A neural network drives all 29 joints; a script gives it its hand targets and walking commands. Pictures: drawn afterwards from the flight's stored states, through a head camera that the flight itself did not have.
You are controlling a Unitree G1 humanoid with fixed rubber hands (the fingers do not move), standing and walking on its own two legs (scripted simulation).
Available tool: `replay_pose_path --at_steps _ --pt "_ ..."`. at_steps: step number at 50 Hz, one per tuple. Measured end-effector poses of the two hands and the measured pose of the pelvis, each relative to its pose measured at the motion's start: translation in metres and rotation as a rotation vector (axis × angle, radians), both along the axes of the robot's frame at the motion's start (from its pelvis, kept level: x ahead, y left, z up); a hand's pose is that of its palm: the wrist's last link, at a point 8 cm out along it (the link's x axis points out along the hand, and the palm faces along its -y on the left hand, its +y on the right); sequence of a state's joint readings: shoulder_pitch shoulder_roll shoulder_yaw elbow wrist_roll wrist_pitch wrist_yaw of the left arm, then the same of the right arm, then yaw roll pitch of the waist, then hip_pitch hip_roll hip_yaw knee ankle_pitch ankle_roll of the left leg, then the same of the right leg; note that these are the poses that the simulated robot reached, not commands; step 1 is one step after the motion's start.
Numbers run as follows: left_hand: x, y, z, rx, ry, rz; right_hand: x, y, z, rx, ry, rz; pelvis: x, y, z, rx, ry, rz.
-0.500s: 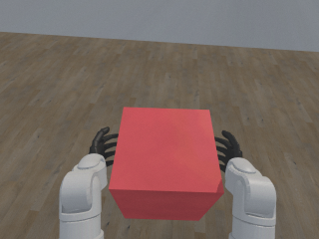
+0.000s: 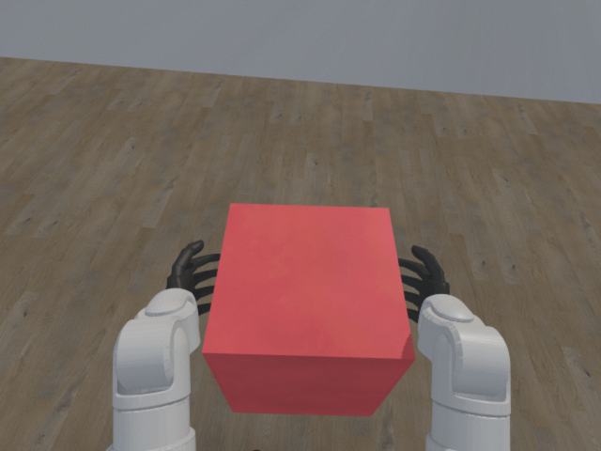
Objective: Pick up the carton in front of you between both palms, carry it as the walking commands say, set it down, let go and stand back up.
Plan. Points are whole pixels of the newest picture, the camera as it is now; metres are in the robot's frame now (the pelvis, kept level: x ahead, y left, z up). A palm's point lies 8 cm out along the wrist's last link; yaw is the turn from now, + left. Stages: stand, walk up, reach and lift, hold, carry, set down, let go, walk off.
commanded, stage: carry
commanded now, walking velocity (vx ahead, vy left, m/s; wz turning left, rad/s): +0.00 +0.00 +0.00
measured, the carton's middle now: (305, 317) +0.30 +0.00 +0.00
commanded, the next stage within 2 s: none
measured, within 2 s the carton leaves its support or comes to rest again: neither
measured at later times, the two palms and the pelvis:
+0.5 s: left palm (214, 210) +0.42 +0.13 +0.09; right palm (420, 218) +0.41 -0.17 +0.09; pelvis +0.15 -0.01 +0.01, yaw +0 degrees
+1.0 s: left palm (220, 230) +0.42 +0.13 +0.04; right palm (410, 236) +0.42 -0.16 +0.04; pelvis +0.13 -0.01 +0.01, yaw +0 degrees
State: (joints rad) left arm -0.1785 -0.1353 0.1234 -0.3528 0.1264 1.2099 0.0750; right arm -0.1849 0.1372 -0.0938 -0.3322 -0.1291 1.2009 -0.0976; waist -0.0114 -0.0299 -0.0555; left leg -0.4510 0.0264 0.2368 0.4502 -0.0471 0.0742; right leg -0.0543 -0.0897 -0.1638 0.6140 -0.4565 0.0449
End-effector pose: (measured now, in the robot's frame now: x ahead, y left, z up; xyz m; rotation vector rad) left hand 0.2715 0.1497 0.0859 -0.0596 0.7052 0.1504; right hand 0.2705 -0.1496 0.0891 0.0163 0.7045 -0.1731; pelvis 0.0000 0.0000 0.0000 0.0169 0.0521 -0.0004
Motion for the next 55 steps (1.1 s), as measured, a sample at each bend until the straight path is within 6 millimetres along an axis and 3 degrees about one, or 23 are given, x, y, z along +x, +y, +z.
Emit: replay_pose_path --at_steps 6,18,25,31,39,48,55 --pt "0.042 0.005 -0.019 -0.014 0.111 -0.012 0.040 0.005 -0.014 -0.015 0.112 -0.011 0.041 0.007 0.015 -0.019 0.014 -0.021" --pt "0.117 -0.010 0.019 0.038 -0.027 -0.016 0.117 -0.009 0.012 0.016 -0.026 0.000 0.124 -0.007 0.015 -0.017 0.006 -0.002" --pt "0.145 -0.016 0.006 0.050 0.004 -0.026 0.144 -0.016 0.001 0.000 0.005 0.009 0.150 -0.013 0.011 -0.017 0.017 -0.002" --pt "0.149 -0.018 -0.018 0.063 0.043 -0.035 0.149 -0.017 -0.021 -0.020 0.045 0.020 0.155 -0.016 0.009 -0.018 0.018 -0.002" --pt "0.148 -0.018 -0.033 0.082 0.012 -0.049 0.148 -0.017 -0.036 -0.043 0.014 0.038 0.148 -0.016 0.007 -0.018 0.012 -0.001" --pt "0.148 -0.017 -0.043 0.104 -0.011 -0.064 0.149 -0.016 -0.047 -0.066 -0.008 0.055 0.134 -0.015 0.009 -0.017 -0.010 -0.001" --pt "0.145 -0.016 -0.038 0.100 -0.052 -0.055 0.146 -0.014 -0.041 -0.059 -0.049 0.048 0.123 -0.014 0.011 -0.017 -0.014 -0.001"
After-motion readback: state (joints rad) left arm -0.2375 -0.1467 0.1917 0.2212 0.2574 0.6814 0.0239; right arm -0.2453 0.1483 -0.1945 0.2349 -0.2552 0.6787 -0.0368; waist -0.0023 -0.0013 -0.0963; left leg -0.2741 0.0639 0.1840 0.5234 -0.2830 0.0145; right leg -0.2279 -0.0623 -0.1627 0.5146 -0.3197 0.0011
